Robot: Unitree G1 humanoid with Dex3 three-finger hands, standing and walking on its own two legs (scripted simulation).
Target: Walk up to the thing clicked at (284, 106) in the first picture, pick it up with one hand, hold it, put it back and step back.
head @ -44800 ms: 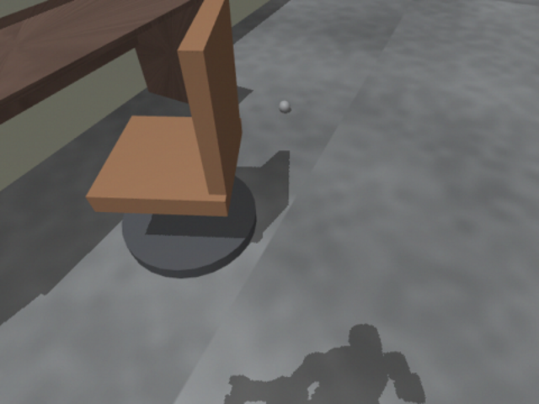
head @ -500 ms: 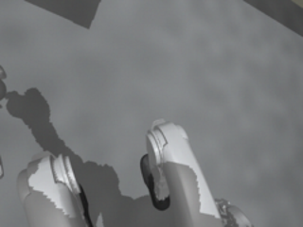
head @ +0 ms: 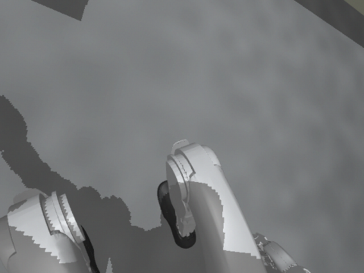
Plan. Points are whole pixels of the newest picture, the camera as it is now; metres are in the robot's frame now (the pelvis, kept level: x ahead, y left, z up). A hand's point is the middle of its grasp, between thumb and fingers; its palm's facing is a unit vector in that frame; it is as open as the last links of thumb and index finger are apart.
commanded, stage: rest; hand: left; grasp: from above
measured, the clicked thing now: out of the picture +0.49 +0.32 -0.24
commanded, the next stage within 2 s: open in 0.92 s
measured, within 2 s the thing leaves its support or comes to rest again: rests again in 0.78 s
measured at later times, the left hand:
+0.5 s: hand out of the picture +0.47 +0.31 -0.24, palm faces -0.45 -0.13 -0.88, open 9.3 cm
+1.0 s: hand out of the picture +0.47 +0.31 -0.25, palm faces -0.44 -0.14 -0.89, open 9.3 cm
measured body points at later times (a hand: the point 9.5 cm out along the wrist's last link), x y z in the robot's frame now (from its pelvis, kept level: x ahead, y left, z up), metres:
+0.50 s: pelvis +0.00 +0.00 +0.00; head +0.28 +0.11 +0.33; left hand +0.49 +0.32 -0.19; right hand +0.04 -0.26 -0.07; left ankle +0.06 +0.14 -0.28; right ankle +0.10 -0.13 -0.28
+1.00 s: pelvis +0.00 +0.00 +0.00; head +0.29 +0.12 +0.32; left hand +0.49 +0.32 -0.20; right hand +0.04 -0.25 -0.06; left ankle +0.06 +0.14 -0.28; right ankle +0.10 -0.13 -0.28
